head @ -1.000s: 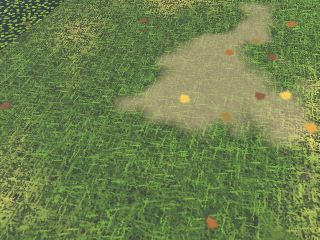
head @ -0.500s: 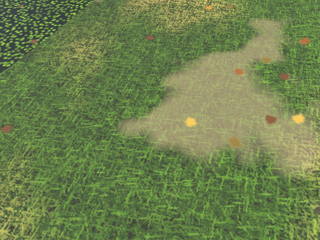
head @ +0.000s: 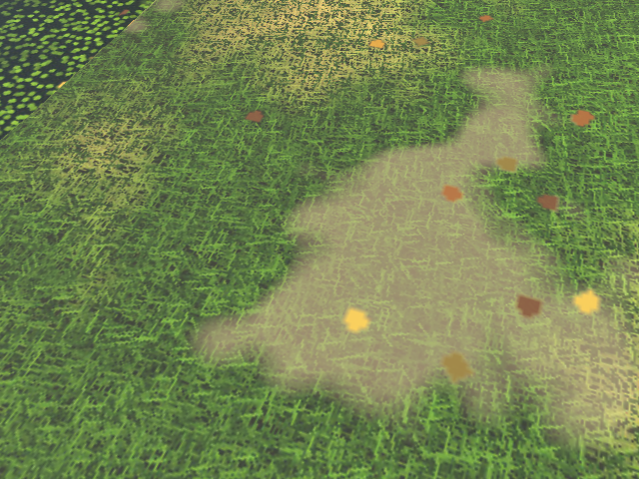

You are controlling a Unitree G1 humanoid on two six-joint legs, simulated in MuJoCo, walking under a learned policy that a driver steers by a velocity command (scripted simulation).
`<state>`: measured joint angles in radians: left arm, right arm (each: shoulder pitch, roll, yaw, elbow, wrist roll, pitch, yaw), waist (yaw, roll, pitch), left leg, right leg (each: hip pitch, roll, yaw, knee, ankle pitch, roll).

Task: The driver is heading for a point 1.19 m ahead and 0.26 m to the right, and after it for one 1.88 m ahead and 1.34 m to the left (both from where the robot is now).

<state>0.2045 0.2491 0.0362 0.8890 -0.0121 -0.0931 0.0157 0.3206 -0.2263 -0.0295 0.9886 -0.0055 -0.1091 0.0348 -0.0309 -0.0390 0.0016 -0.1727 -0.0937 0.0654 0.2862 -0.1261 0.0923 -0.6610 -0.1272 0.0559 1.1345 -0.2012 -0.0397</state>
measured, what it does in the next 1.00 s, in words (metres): walks ahead: right foot, then left foot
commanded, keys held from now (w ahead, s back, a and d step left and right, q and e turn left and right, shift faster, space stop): w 0.12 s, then no key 0.36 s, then w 0.52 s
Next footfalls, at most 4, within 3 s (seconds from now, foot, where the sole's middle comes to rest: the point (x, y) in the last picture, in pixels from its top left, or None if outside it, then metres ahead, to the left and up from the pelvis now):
0.28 right None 0.33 -0.16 -0.78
0.74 left None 0.28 0.06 -0.78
1.20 right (418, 443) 0.59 -0.20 -0.78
1.74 left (299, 323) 0.90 0.05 -0.78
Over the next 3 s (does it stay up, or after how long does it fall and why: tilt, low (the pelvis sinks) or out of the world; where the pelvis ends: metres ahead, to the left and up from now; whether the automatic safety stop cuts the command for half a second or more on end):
stays up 1.09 -0.07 0.00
